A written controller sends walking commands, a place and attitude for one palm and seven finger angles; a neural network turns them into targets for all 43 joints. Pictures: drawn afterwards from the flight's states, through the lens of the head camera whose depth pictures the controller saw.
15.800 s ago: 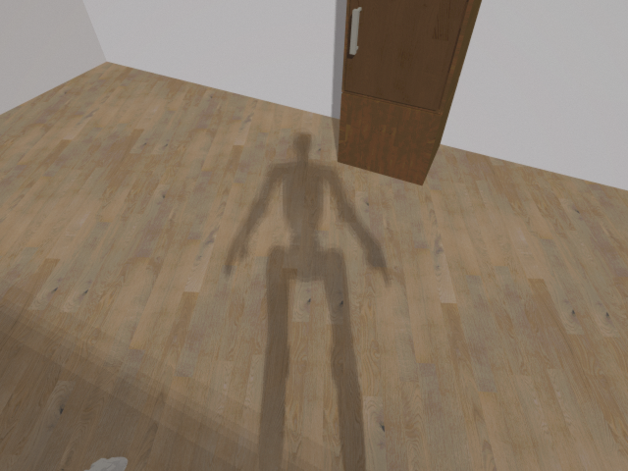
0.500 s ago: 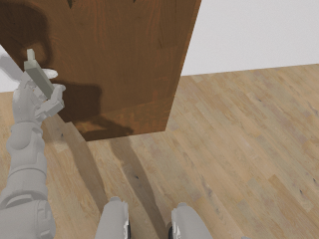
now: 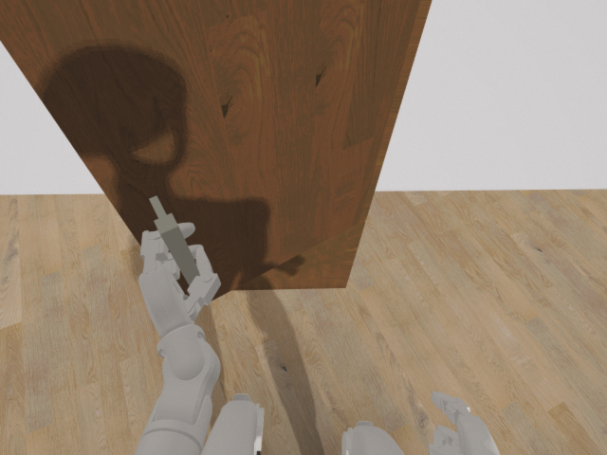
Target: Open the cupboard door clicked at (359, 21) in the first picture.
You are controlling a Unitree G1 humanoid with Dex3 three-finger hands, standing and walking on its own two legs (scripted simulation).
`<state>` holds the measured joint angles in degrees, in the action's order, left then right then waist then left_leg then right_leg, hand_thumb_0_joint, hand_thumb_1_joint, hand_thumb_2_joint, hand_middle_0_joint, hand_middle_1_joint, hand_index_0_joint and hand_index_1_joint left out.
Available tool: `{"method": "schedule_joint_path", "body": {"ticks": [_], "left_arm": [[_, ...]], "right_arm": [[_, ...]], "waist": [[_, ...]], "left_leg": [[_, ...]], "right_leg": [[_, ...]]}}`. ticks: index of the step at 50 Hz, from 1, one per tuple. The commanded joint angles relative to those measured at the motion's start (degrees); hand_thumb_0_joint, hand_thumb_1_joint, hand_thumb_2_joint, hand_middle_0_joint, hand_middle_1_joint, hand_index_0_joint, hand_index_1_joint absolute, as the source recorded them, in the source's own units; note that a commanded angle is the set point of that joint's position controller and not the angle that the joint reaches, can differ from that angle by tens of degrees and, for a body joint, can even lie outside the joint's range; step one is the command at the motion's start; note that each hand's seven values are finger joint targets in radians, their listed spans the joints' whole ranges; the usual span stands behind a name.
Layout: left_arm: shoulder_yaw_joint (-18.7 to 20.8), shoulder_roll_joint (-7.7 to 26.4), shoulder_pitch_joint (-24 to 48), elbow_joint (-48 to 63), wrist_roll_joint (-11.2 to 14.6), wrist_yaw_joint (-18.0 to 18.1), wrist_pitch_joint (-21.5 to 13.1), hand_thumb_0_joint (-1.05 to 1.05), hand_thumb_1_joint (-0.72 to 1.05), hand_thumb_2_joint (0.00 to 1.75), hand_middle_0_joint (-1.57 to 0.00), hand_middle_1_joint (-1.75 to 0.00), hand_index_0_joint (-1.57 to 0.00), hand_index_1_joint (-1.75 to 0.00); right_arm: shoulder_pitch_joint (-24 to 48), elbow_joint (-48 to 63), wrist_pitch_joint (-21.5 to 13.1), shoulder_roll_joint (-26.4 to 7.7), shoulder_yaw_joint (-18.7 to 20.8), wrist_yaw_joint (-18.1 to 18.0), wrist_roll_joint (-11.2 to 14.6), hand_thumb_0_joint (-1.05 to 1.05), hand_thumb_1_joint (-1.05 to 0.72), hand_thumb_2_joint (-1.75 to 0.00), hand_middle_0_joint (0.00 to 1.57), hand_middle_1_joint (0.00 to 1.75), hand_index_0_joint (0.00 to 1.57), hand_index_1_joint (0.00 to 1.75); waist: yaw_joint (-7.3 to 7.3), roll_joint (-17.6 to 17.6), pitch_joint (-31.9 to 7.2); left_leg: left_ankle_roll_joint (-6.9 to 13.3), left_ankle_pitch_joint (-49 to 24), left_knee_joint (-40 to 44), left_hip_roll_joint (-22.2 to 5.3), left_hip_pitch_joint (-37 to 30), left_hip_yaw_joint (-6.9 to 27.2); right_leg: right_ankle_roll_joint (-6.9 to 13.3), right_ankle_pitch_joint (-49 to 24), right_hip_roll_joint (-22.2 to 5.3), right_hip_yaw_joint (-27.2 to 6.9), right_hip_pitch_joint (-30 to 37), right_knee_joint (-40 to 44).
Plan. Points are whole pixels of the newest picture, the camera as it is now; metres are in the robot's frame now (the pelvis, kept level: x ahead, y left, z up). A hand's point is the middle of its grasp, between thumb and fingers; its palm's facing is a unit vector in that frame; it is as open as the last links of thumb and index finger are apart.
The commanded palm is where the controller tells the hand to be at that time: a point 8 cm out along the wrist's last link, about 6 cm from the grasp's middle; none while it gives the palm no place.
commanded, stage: pull the door open along its arc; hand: left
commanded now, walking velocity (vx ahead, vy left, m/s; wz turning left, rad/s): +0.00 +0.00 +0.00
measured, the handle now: (177, 246) +0.38 +0.20 +0.03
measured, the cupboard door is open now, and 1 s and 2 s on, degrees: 30 43 47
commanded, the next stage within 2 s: open thumb and fingers to let go in 0.22 s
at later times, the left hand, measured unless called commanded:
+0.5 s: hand (252, 318) +0.28 +0.08 +0.02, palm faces +0.46 -0.89 -0.02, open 6.3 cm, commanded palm +0.23 +0.12 +0.02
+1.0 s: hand (249, 316) +0.29 +0.09 +0.02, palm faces +0.44 -0.90 +0.00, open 13.9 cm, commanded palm +0.23 +0.12 +0.02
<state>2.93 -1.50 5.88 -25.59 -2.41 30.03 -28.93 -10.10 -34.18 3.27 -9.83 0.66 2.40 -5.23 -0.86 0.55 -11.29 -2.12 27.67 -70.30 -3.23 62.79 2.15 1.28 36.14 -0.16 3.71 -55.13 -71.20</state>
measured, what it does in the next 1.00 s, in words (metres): stands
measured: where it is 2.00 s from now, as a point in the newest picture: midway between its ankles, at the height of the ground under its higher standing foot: outside the picture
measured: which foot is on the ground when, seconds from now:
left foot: down 0.00-1.00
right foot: down 0.00-1.00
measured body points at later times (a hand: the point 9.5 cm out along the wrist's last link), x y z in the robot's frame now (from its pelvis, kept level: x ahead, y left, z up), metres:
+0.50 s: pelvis +0.00 -0.02 -0.01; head +0.07 -0.03 +0.44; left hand +0.25 +0.13 +0.02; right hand +0.20 -0.22 -0.11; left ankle +0.05 +0.14 -0.63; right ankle -0.02 -0.11 -0.63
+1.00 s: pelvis +0.00 -0.01 +0.00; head +0.07 -0.02 +0.44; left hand +0.26 +0.13 +0.03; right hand +0.18 -0.23 -0.12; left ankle +0.05 +0.14 -0.63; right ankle -0.02 -0.11 -0.63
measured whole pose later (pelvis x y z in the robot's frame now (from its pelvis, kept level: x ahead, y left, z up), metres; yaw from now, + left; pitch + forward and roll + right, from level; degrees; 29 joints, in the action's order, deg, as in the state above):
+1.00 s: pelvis +0.00 -0.01 +0.00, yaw +2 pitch +19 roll +0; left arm -9.1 -6.1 -6.6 -15.9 -6.7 33.3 -26.6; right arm -10.0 -35.2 -1.7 -10.3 0.9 0.2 -5.8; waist 0.1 1.2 -12.0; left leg -3.2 27.5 -70.8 -2.3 62.6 3.5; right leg 2.4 37.3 -0.8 4.9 -54.8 -73.0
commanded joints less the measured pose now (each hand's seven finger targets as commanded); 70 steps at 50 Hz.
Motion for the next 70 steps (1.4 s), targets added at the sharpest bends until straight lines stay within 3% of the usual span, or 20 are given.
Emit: {"method": "schedule_joint_path", "body": {"ticks": [1, 7, 12, 15, 16, 18, 22, 27, 30, 36, 38, 45, 50, 56, 62, 63, 64, 65, 67, 70], "left_arm": [[-6.0, -1.4, 5.3, 15.1, -2.1, 1.0, -4.2, 0.0, 0.9, 0.9, -0.4, -1.35, -0.4, -1.35], [-12.8, -6.4, -3.8, 19.1, -4.0, 1.4, -3.3, 0.0, 0.9, 0.9, -0.4, -1.35, -0.4, -1.35], [-15.7, -8.1, -13.6, 23.8, -5.8, 1.9, -1.5, 0.0, 0.9, 0.9, -0.4, -1.35, -0.4, -1.35], [-14.0, -5.9, -8.1, 24.0, -7.6, 3.6, -0.8, 0.0, 0.9, 0.9, -0.4, -1.35, -0.4, -1.35], [-12.5, -4.5, -2.6, 23.5, -7.4, 4.4, -1.1, 0.0, 0.9, 0.9, -0.4, -1.35, -0.4, -1.35], [-11.2, -4.9, -2.8, 21.4, -6.6, 4.8, -1.5, 0.0, 0.76, 0.84, -0.39, -1.34, -0.39, -1.34], [-12.1, -6.3, -4.5, 22.2, -5.5, 3.9, -1.2, 0.0, 0.48, 0.72, -0.37, -1.3, -0.37, -1.3], [-12.7, -6.3, -4.4, 22.5, -4.7, 2.8, -0.1, 0.0, 0.13, 0.57, -0.35, -1.27, -0.35, -1.27], [-11.5, -4.8, -4.1, 22.4, -4.8, 2.7, -0.2, 0.0, -0.08, 0.48, -0.33, -1.24, -0.33, -1.24], [-11.7, -5.4, -5.2, 21.7, -4.9, 3.0, -0.5, 0.0, -0.5, 0.3, -0.3, -1.2, -0.3, -1.2], [-12.0, -5.8, -5.0, 21.5, -4.7, 2.9, -0.6, 0.0, -0.5, 0.3, -0.3, -1.2, -0.3, -1.2], [-11.3, -5.2, -2.6, 21.0, -5.0, 3.7, -0.5, 0.0, -0.5, 0.3, -0.24, -0.85, -0.24, -0.85], [-12.6, -6.5, -5.2, 21.8, -5.6, 4.0, 0.3, 0.0, -0.5, 0.3, -0.2, -0.6, -0.2, -0.6], [-15.1, -9.5, -5.2, 22.0, -6.4, 4.5, 1.7, 0.0, -0.5, 0.3, -0.15, -0.3, -0.15, -0.3], [-15.6, -10.3, -2.5, 22.7, -6.6, 5.4, 2.5, 0.0, -0.5, 0.3, -0.15, -0.3, -0.15, -0.3], [-26.4, -2.4, -4.0, 24.2, -12.2, -5.9, -0.1, 0.0, -0.5, 0.3, -0.15, -0.3, -0.15, -0.3], [-23.4, 0.3, -2.8, 27.6, -9.9, -12.0, -2.7, 0.0, -0.5, 0.3, -0.15, -0.3, -0.15, -0.3], [-24.0, 1.3, -1.6, 30.0, -8.2, -16.6, -4.0, 0.0, -0.5, 0.3, -0.15, -0.3, -0.15, -0.3], [-23.2, 1.9, -4.0, 30.5, -3.5, -24.2, -5.3, 0.0, -0.5, 0.3, -0.15, -0.3, -0.15, -0.3], [-21.5, -1.8, -5.6, 31.9, 4.3, -26.1, -3.7, 0.0, -0.5, 0.3, -0.15, -0.3, -0.15, -0.3]], "right_arm": [[0.0, 6.6, -3.1, -7.1, 2.8, -0.8, 0.1, 0.0, -0.9, -0.9, 0.2, 0.3, 0.2, 0.3], [1.8, 7.7, -5.4, -6.0, 2.2, -0.9, 0.0, 0.0, -0.9, -0.9, 0.2, 0.3, 0.2, 0.3], [2.9, 9.2, -7.6, -5.0, 1.4, -1.4, -0.2, 0.0, -0.9, -0.9, 0.2, 0.3, 0.2, 0.3], [3.3, 8.4, -8.1, -5.0, 1.2, -2.3, -0.6, 0.0, -0.9, -0.9, 0.2, 0.3, 0.2, 0.3], [3.8, 7.6, -8.1, -5.1, 1.2, -2.5, -0.6, 0.0, -0.9, -0.9, 0.2, 0.3, 0.2, 0.3], [4.4, 7.0, -8.4, -4.8, 1.2, -2.9, -0.6, 0.0, -0.9, -0.9, 0.2, 0.3, 0.2, 0.3], [3.7, 7.6, -8.4, -4.8, 1.3, -2.7, -0.4, 0.0, -0.9, -0.9, 0.2, 0.3, 0.2, 0.3], [3.1, 7.8, -8.0, -5.1, 1.3, -2.8, -0.1, 0.0, -0.9, -0.9, 0.2, 0.3, 0.2, 0.3], [3.1, 7.9, -7.8, -5.1, 1.3, -2.8, -0.1, 0.0, -0.9, -0.9, 0.2, 0.3, 0.2, 0.3], [3.3, 7.9, -8.0, -5.2, 1.4, -2.7, -0.2, 0.0, -0.9, -0.9, 0.2, 0.3, 0.2, 0.3], [3.3, 7.8, -8.0, -5.2, 1.4, -2.7, -0.2, 0.0, -0.9, -0.9, 0.2, 0.3, 0.2, 0.3], [3.5, 7.5, -7.9, -5.4, 1.6, -2.9, -0.2, 0.0, -0.9, -0.9, 0.2, 0.3, 0.2, 0.3], [3.1, 8.1, -8.0, -5.4, 1.6, -2.7, -0.2, 0.0, -0.9, -0.9, 0.2, 0.3, 0.2, 0.3], [4.0, 8.7, -8.1, -5.2, 1.2, -2.4, -0.1, 0.0, -0.9, -0.9, 0.2, 0.3, 0.2, 0.3], [4.7, 8.5, -8.2, -5.1, 0.9, -2.3, 0.0, 0.0, -0.9, -0.9, 0.2, 0.3, 0.2, 0.3], [0.3, 8.4, -7.7, -8.0, 1.3, -1.9, 0.7, 0.0, -0.9, -0.9, 0.2, 0.3, 0.2, 0.3], [1.2, 9.8, -7.3, -7.2, 1.8, -1.9, 0.9, 0.0, -0.9, -0.9, 0.2, 0.3, 0.2, 0.3], [0.9, 10.7, -7.1, -7.6, 1.6, -2.0, 1.2, 0.0, -0.9, -0.9, 0.2, 0.3, 0.2, 0.3], [1.6, 12.2, -7.2, -7.5, 1.5, -2.3, 2.5, 0.0, -0.9, -0.9, 0.2, 0.3, 0.2, 0.3], [2.2, 14.3, -7.8, -7.5, 1.1, -2.6, 3.7, 0.0, -0.9, -0.9, 0.2, 0.3, 0.2, 0.3]], "waist": [[-0.8, -1.1, -18.6], [-0.68, -2.6, -16.2], [0.29, -3.9, -15.3], [-0.48, -4.3, -12.6], [-1.31, -3.7, -11.7], [-0.52, -4.7, -12.9], [-0.02, -4.6, -16.3], [-0.64, -5.7, -15.6], [-0.37, -5.0, -14.9], [-0.07, -5.5, -15.3], [-0.28, -4.8, -15.0], [-0.13, -4.6, -14.6], [0.47, -4.0, -16.5], [0.06, -3.2, -14.8], [-0.36, -2.2, -14.5], [-6.16, -4.7, -11.9], [-3.49, -2.0, -14.4], [-3.84, 0.7, -16.2], [-3.38, 0.5, -15.2], [-2.16, 1.3, -14.6]], "left_leg": [[2.7, -14.1, 7.2, 2.9, -18.6, -2.0], [2.8, -13.2, 7.3, 3.3, -17.9, -1.8], [2.8, -12.6, 7.1, 3.6, -16.8, -1.5], [2.8, -10.4, 5.8, 3.6, -14.7, -0.8], [2.7, -9.1, 5.0, 3.6, -14.0, -0.8], [2.6, -7.9, 4.5, 3.8, -13.4, -0.7], [2.7, -10.0, 4.7, 4.0, -14.7, -1.1], [2.7, -10.7, 4.9, 3.8, -14.7, -0.9], [2.6, -10.0, 4.9, 3.6, -13.8, -0.6], [2.6, -10.1, 5.0, 3.7, -13.8, -0.7], [2.6, -9.6, 4.9, 3.8, -13.9, -0.9], [2.7, -9.0, 5.2, 3.6, -13.9, -0.9], [2.6, -11.0, 5.8, 3.5, -15.5, -0.7], [2.6, -10.2, 6.4, 3.4, -16.1, -0.4], [2.5, -8.1, 6.7, 3.3, -16.4, 0.1], [3.4, -8.0, 4.7, 3.0, -16.2, -0.1], [3.6, -9.0, 4.3, 3.1, -16.1, -0.2], [3.8, -9.5, 4.0, 3.2, -17.1, -0.1], [3.8, -8.0, 3.9, 3.2, -17.7, 0.1], [3.3, -5.5, 5.4, 3.0, -18.8, 1.0]], "right_leg": [[-0.5, -24.5, 1.2, -1.1, 8.5, 12.3], [-0.6, -24.9, 0.4, -1.4, 9.0, 13.2], [-0.7, -25.2, -0.2, -1.8, 9.7, 13.3], [-0.7, -21.2, -0.3, -2.4, 6.8, 13.3], [-0.8, -19.3, -0.6, -2.9, 5.0, 13.5], [-1.0, -17.7, -0.8, -3.6, 5.4, 13.8], [-1.3, -22.2, -1.1, -3.7, 7.9, 13.5], [-1.7, -24.7, -1.3, -3.7, 8.7, 13.7], [-1.5, -22.8, -1.2, -4.1, 8.4, 13.8], [-1.3, -22.5, -1.1, -3.4, 8.0, 13.3], [-1.4, -22.1, -1.2, -3.6, 7.5, 13.5], [-0.8, -18.1, -0.6, -3.0, 6.3, 13.4], [-0.3, -19.6, -0.1, -1.7, 7.0, 12.4], [0.0, -17.3, 0.4, -0.3, 4.7, 11.9], [0.2, -14.1, 0.6, 0.3, 2.9, 11.6], [-0.2, -16.7, -0.2, -1.7, 0.0, 11.6], [0.4, -18.7, -0.4, -2.1, 1.7, 10.9], [0.8, -19.0, -0.5, -2.1, 1.9, 9.8], [0.9, -16.8, -0.3, -2.0, 0.5, 9.9], [1.0, -12.5, 0.5, -0.5, -0.7, 9.5]]}}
